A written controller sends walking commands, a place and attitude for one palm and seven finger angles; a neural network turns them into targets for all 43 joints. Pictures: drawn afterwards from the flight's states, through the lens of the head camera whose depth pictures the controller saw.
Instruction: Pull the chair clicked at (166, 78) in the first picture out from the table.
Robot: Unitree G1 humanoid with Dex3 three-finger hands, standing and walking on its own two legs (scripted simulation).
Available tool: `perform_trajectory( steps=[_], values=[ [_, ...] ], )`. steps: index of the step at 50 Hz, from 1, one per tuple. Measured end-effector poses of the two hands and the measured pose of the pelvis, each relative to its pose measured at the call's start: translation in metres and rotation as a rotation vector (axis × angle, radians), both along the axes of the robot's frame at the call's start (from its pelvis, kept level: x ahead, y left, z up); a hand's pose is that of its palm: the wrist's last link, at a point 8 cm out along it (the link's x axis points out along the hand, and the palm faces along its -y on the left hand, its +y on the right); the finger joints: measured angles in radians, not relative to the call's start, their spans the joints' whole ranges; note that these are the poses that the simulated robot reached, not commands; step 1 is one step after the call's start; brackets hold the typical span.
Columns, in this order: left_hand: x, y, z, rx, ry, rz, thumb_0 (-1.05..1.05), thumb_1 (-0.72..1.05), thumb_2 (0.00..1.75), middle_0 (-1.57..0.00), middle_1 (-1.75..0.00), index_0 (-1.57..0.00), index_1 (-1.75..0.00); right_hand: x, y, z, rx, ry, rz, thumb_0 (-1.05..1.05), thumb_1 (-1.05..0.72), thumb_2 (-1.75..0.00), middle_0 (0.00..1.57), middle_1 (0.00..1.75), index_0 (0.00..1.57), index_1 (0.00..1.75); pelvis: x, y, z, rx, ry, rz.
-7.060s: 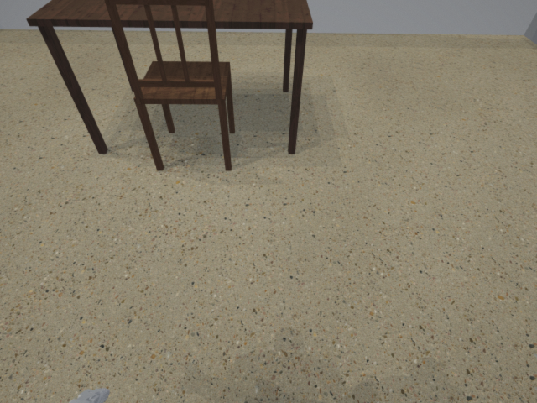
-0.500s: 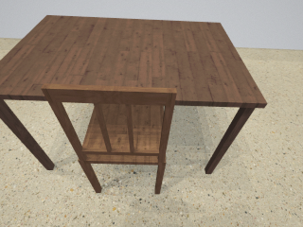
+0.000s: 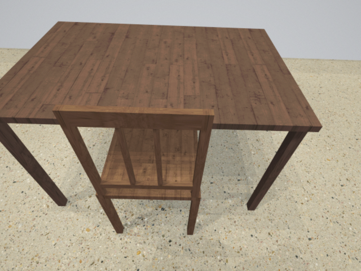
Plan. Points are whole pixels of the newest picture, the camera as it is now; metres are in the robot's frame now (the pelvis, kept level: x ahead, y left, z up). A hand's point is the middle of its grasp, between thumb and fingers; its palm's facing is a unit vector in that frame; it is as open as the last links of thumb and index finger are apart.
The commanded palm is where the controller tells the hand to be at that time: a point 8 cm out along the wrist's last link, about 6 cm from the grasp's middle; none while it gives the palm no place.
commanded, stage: look again from close up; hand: left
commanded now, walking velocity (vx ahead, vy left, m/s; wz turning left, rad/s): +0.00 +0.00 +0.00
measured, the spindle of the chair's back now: (127, 158) +0.45 +0.20 -0.09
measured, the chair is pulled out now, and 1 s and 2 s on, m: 0.00 0.00 0.00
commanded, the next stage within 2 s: none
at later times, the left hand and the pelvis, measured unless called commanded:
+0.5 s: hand out of the picture -0.03 +0.15 -0.18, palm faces +0.02 -0.99 -0.17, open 7.3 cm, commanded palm none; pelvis +0.00 -0.01 +0.00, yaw +0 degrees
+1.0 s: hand out of the picture -0.03 +0.14 -0.18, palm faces +0.02 -0.98 -0.17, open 7.3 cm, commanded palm none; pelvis +0.00 -0.02 +0.00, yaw +0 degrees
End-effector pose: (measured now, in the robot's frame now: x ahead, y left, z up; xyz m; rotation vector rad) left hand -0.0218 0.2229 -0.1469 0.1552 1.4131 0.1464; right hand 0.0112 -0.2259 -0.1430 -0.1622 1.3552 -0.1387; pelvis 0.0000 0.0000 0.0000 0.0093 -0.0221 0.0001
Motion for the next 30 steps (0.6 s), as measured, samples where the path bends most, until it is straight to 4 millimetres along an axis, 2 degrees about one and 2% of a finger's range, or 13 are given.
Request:
perform_trajectory(
  steps=[13, 30],
  values=[
    [-0.002, -0.008, 0.001, -0.008, 0.009, 0.003, 0.00, 0.91, 0.90, -0.20, -0.30, -0.20, -0.30, -0.017, 0.005, -0.003, 0.022, 0.045, -0.019, 0.00, -0.91, -0.90, 0.20, 0.30, 0.19, 0.30, 0.002, -0.003, 0.000, 0.002, -0.001, 0.001],
    [-0.012, -0.025, -0.001, -0.029, 0.020, 0.014, 0.00, 0.91, 0.90, -0.20, -0.30, -0.20, -0.30, -0.015, -0.002, -0.002, 0.015, 0.037, -0.023, 0.00, -0.91, -0.90, 0.20, 0.30, 0.19, 0.30, 0.002, -0.010, 0.001, 0.001, -0.006, 0.000]
  ],
)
